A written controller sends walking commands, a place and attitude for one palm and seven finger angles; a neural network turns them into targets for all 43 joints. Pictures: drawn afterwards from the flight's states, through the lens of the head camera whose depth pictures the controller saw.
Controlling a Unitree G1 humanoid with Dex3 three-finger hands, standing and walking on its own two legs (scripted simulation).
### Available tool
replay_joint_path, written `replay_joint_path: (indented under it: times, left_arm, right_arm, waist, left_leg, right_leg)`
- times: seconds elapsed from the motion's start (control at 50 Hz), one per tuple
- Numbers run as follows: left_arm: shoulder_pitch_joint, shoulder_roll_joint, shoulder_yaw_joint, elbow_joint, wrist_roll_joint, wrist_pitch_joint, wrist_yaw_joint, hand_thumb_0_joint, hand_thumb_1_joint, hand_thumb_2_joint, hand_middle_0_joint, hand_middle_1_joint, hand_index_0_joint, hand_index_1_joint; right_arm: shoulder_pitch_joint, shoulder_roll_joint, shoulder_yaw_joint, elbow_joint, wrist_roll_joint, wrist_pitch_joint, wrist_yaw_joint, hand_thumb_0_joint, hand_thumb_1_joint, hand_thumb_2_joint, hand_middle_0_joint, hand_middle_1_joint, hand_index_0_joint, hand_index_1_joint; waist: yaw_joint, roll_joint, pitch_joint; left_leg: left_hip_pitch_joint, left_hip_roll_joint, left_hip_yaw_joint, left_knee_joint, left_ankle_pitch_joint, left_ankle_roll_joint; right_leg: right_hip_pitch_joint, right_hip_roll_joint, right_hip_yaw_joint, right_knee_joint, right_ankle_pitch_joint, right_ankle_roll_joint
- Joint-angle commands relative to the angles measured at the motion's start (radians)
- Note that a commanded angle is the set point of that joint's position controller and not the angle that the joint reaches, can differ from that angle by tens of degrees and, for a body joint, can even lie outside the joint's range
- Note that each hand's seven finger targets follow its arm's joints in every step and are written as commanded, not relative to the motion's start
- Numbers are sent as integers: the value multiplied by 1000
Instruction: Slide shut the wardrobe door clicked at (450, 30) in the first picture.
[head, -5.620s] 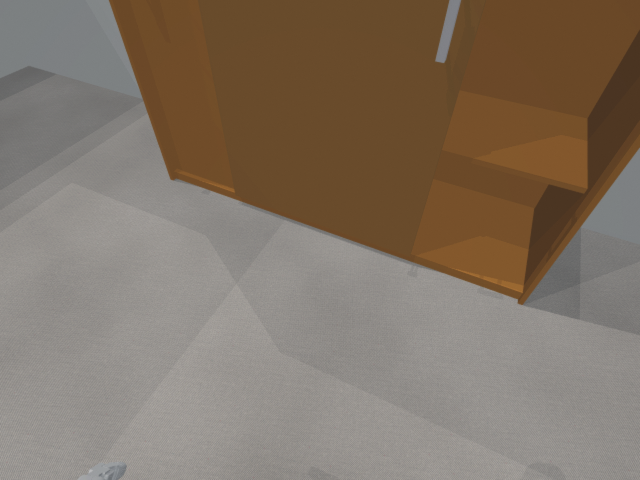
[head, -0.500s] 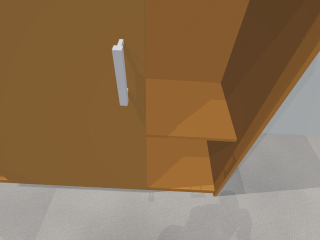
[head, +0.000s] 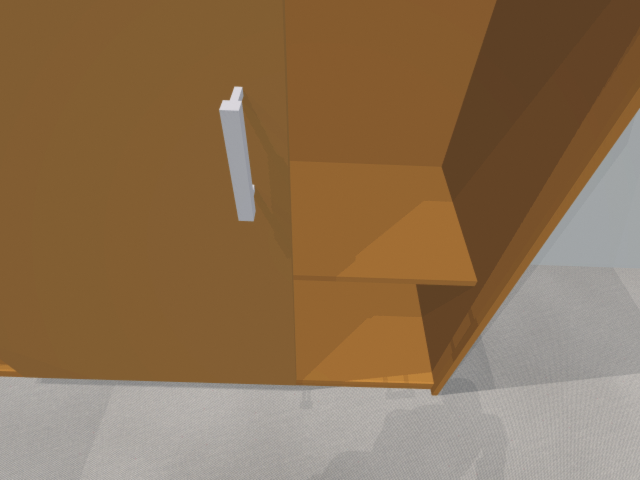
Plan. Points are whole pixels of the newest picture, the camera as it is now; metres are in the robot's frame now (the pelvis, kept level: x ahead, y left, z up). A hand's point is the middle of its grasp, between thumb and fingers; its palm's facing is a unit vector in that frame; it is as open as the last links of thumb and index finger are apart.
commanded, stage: come to a stop and stand still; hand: left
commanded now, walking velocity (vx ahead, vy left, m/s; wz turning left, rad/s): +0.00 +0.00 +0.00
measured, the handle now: (242, 158) +0.48 +0.15 +0.16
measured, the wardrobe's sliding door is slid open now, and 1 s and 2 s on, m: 0.43 0.43 0.43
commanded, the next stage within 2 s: look again from close up in 0.02 s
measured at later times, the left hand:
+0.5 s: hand out of the picture -0.03 +0.15 -0.18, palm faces +0.04 -0.99 -0.16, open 7.3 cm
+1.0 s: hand out of the picture +0.00 +0.15 -0.16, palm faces +0.11 -0.98 -0.19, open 7.3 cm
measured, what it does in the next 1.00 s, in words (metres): stands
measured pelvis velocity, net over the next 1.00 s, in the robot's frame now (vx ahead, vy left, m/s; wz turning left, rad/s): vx -0.01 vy -0.02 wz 0.00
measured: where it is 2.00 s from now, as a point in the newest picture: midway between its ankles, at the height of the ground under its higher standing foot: outside the picture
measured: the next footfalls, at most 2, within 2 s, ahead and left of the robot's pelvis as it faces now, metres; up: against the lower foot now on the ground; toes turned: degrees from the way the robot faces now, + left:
none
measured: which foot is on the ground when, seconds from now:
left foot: down 0.00-1.00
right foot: down 0.00-1.00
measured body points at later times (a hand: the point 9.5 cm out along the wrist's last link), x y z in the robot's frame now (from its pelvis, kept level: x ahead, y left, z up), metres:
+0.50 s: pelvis +0.00 -0.01 +0.00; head +0.00 +0.00 +0.45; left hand -0.03 +0.20 -0.16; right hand -0.01 -0.22 -0.16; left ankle -0.01 +0.09 -0.74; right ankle -0.04 -0.12 -0.74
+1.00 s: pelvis -0.01 -0.02 +0.00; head +0.01 -0.01 +0.45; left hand -0.01 +0.20 -0.15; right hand -0.01 -0.24 -0.16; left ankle -0.01 +0.09 -0.74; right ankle -0.04 -0.12 -0.74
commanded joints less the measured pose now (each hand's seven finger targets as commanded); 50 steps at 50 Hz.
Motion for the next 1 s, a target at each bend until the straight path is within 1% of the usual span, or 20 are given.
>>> replay_joint_path:
  times: [0.0,0.06,0.14,0.18,0.24,0.28,0.34,0.36,0.38,0.44,0.46,0.52,0.58,0.6,0.76,0.9,0.92,0.94,0.96,0.98]
  left_arm:
    - [94,82,16,-11,0,-11,8,0,900,900,-200,-300,-200,-300]
    - [92,83,19,-14,1,-12,8,0,900,900,-200,-300,-200,-300]
    - [97,75,18,-12,0,-11,9,0,900,900,-200,-300,-200,-300]
    - [100,75,17,-11,1,-12,9,0,900,900,-200,-300,-200,-300]
    - [105,72,18,-10,1,-12,9,0,900,900,-200,-300,-200,-300]
    - [112,71,17,-7,1,-13,10,0,900,900,-200,-300,-200,-300]
    - [119,68,15,-4,0,-15,10,0,900,900,-200,-300,-200,-300]
    - [118,68,15,-5,1,-15,10,0,900,900,-200,-300,-200,-300]
    - [121,65,14,-4,1,-15,11,0,900,900,-200,-300,-200,-300]
    - [126,63,15,-1,1,-16,11,0,900,900,-200,-300,-200,-300]
    - [127,66,14,-1,1,-15,11,0,900,900,-200,-300,-200,-300]
    - [134,60,14,1,1,-16,10,0,900,900,-200,-300,-200,-300]
    - [138,58,12,3,1,-15,11,0,900,900,-200,-300,-200,-300]
    - [139,59,12,3,1,-15,10,0,900,900,-200,-300,-200,-300]
    - [141,60,12,4,1,-16,10,0,900,900,-200,-300,-200,-300]
    - [142,56,14,3,0,-15,10,0,900,900,-200,-300,-200,-300]
    - [172,79,6,18,16,-42,41,0,900,900,-200,-300,-200,-300]
    - [-557,263,46,-1519,-186,-233,28,0,877,890,-202,-315,-202,-315]
    - [-512,337,108,-1555,-144,-230,86,0,853,880,-203,-330,-203,-330]
    - [33,73,1,-1229,-124,-90,98,0,830,870,-205,-345,-205,-345]
  right_arm:
    - [57,-98,-18,-27,5,-16,-9,0,-900,-900,200,300,200,300]
    - [66,-91,-19,-22,6,-15,-9,0,-900,-900,200,300,200,300]
    - [71,-89,-18,-19,5,-15,-9,0,-900,-900,200,300,200,300]
    - [70,-86,-18,-20,7,-14,-9,0,-900,-900,200,300,200,300]
    - [78,-85,-19,-19,6,-15,-10,0,-900,-900,200,300,200,300]
    - [73,-83,-18,-20,8,-13,-9,0,-900,-900,200,300,200,300]
    - [76,-81,-18,-16,7,-13,-10,0,-900,-900,200,300,200,300]
    - [76,-79,-19,-17,8,-11,-11,0,-900,-900,200,300,200,300]
    - [74,-79,-19,-17,8,-11,-10,0,-900,-900,200,300,200,300]
    - [81,-79,-18,-17,8,-11,-11,0,-900,-900,200,300,200,300]
    - [79,-77,-17,-15,9,-10,-11,0,-900,-900,200,300,200,300]
    - [78,-77,-18,-16,8,-9,-10,0,-900,-900,200,300,200,300]
    - [74,-75,-18,-15,9,-7,-10,0,-900,-900,200,300,200,300]
    - [77,-75,-18,-16,8,-7,-10,0,-900,-900,200,300,200,300]
    - [80,-73,-17,-13,9,-6,-10,0,-900,-900,200,300,200,300]
    - [86,-72,-16,-13,8,-7,-11,0,-900,-900,200,300,200,300]
    - [-29,-103,-20,-92,12,-15,5,0,-900,-900,200,300,200,300]
    - [26,-306,-59,-456,44,-147,-33,0,-900,-900,200,300,200,300]
    - [-118,-213,-17,-411,69,-230,-68,0,-900,-900,200,300,200,300]
    - [-28,-176,-50,-422,55,-286,-52,0,-900,-900,200,300,200,300]
  waist:
    - [4,24,41]
    - [3,8,41]
    - [1,29,51]
    - [2,14,59]
    - [0,30,47]
    - [2,10,52]
    - [0,22,45]
    - [-1,6,57]
    - [0,20,66]
    - [-3,21,49]
    - [1,9,64]
    - [-2,22,58]
    - [0,14,80]
    - [-1,25,75]
    - [1,12,81]
    - [2,21,71]
    - [31,5,128]
    - [-132,204,-353]
    - [-77,243,-295]
    - [-43,227,-262]
  left_leg:
    - [2,131,-126,-80,250,10]
    - [-2,133,-125,-81,248,11]
    - [2,131,-125,-88,239,9]
    - [-5,129,-125,-83,231,9]
    - [7,129,-123,-86,236,8]
    - [3,128,-124,-82,232,8]
    - [16,129,-122,-80,240,7]
    - [7,129,-123,-77,227,7]
    - [5,128,-120,-80,225,7]
    - [16,129,-122,-81,232,6]
    - [6,130,-121,-81,217,7]
    - [11,129,-118,-83,206,4]
    - [-1,127,-120,-87,182,3]
    - [2,127,-119,-88,184,2]
    - [-6,129,-118,-87,175,0]
    - [-3,130,-121,-90,187,-1]
    - [-108,126,-85,131,226,-34]
    - [182,31,-80,7,301,-6]
    - [179,61,-54,21,299,-12]
    - [123,83,-101,-19,327,-15]
  right_leg:
    - [-45,-90,76,-60,205,-33]
    - [-36,-89,74,-65,206,-35]
    - [-47,-88,74,-67,192,-35]
    - [-46,-89,78,-73,198,-35]
    - [-44,-89,76,-73,196,-35]
    - [-43,-91,78,-77,207,-35]
    - [-46,-91,80,-78,219,-36]
    - [-45,-88,80,-83,215,-36]
    - [-53,-92,82,-85,216,-36]
    - [-46,-90,82,-85,217,-36]
    - [-47,-89,79,-89,209,-36]
    - [-52,-90,86,-93,203,-37]
    - [-62,-89,89,-99,186,-38]
    - [-61,-90,86,-100,183,-37]
    - [-60,-86,86,-104,177,-39]
    - [-59,-85,86,-97,177,-40]
    - [-114,-136,150,-98,542,-14]
    - [-39,-32,60,26,420,-32]
    - [-129,25,34,72,222,-41]
    - [-172,28,-15,109,84,-45]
